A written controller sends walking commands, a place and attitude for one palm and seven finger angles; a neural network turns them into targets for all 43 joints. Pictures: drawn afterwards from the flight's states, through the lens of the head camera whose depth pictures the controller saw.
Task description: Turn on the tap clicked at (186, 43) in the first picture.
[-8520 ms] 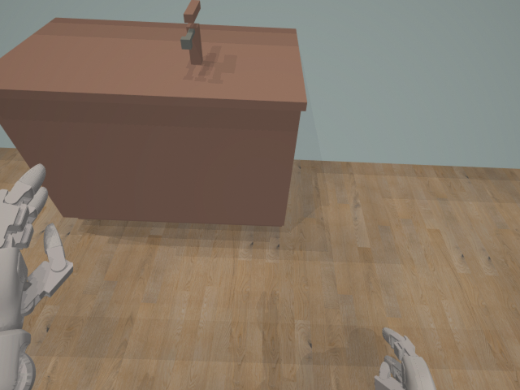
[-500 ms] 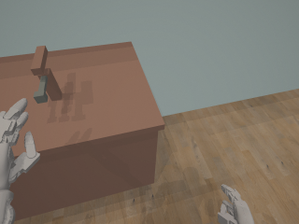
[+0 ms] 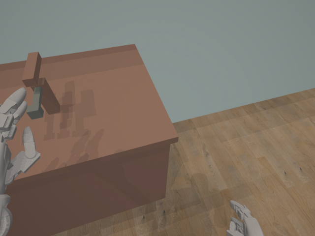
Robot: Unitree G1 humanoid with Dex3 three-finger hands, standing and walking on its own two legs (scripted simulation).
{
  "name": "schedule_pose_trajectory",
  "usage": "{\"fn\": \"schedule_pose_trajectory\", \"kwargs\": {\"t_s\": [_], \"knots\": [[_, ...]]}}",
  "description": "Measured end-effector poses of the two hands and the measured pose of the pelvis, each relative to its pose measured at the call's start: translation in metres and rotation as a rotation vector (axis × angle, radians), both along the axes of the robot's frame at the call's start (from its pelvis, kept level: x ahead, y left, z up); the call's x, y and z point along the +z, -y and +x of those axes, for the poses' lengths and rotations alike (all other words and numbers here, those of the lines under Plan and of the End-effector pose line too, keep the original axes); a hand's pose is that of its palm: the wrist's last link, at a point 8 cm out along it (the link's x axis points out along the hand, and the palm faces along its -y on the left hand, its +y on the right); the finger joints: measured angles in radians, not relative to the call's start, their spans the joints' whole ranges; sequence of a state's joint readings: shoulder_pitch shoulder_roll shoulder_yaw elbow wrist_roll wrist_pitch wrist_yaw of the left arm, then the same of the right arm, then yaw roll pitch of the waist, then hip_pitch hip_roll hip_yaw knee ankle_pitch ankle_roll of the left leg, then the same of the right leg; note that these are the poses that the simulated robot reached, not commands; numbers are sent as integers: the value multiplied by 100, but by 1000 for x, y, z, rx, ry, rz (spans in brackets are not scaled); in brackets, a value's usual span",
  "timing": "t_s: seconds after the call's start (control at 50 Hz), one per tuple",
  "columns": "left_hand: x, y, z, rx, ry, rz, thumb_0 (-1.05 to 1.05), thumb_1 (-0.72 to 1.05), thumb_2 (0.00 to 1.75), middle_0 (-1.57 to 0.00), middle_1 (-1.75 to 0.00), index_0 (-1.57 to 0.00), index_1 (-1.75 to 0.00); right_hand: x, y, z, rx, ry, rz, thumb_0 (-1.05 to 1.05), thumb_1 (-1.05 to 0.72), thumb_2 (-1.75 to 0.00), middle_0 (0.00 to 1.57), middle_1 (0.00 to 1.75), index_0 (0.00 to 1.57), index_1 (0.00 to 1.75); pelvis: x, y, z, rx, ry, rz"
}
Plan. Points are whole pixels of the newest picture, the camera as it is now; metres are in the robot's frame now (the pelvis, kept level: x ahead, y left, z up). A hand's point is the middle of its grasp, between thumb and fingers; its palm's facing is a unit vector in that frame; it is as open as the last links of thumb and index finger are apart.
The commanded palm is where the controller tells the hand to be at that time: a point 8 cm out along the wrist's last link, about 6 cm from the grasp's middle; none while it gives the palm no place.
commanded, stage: shuffle to correct the standing spot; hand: left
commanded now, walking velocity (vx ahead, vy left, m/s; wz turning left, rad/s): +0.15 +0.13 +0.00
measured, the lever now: (35, 111) +0.39 +0.34 +0.11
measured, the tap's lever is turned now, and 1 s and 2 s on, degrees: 0 0 0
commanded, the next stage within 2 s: come to a stop and stand still in 0.06 s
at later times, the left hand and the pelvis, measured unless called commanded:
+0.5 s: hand (13, 129) +0.27 +0.28 +0.20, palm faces +0.33 -0.84 -0.44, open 7.4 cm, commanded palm +0.22 +0.33 +0.19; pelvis +0.05 +0.05 +0.00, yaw -1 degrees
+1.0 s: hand out of the picture +0.32 +0.34 +0.24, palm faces +0.47 -0.74 -0.48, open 7.4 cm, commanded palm +0.22 +0.34 +0.19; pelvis +0.04 +0.07 +0.01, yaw -3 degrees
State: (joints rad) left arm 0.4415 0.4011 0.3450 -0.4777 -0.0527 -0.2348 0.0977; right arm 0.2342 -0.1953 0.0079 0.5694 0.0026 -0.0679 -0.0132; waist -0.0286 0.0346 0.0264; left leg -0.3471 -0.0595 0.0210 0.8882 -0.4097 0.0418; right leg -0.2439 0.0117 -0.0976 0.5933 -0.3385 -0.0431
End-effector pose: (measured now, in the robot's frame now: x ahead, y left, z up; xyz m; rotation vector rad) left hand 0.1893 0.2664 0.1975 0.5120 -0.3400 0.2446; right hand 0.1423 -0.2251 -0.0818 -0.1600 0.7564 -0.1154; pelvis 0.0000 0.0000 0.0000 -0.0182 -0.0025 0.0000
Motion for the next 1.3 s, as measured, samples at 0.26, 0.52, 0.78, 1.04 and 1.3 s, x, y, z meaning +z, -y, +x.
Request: {"fn": "schedule_pose_trajectory", "kwargs": {"t_s": [0.26, 0.52, 0.78, 1.04, 1.3], "knots": [[-12, -52, 34, 45, 45, -43, 1, 89, 89, -21, -30, -21, -30, 0, -16, 32, -53, -21, -109, 2, -90, -90, 20, 30, 20, 30, -8, -48, 34, -35, 36, 51], [13, -56, 39, 20, 14, 1, 1, 89, 89, -21, -30, -21, -30, 10, -78, 66, 19, 59, 55, 1, -90, -90, 20, 30, 21, 30, 5, -55, 52, -28, 6, -1], [-13, -71, 68, 82, -45, -153, 2, 89, 89, -20, -30, -21, -30, 29, -58, 79, -4, 38, -74, 2, -90, -90, 20, 30, 20, 30, 14, -63, 59, -29, -2, 1], [47, -111, 81, 90, 94, 88, 1, 89, 89, -20, -30, -21, -30, 22, -55, 61, -15, 45, -20, 1, -90, -90, 20, 30, 20, 30, 13, -73, 42, -70, -9, 4], [-37, -110, 38, 24, -126, -105, 2, 88, 89, -22, -30, -22, -30, 28, -84, 19, -22, -11, -98, 2, -90, -90, 20, 30, 20, 30, 11, -93, 30, -45, 31, -14]]}}
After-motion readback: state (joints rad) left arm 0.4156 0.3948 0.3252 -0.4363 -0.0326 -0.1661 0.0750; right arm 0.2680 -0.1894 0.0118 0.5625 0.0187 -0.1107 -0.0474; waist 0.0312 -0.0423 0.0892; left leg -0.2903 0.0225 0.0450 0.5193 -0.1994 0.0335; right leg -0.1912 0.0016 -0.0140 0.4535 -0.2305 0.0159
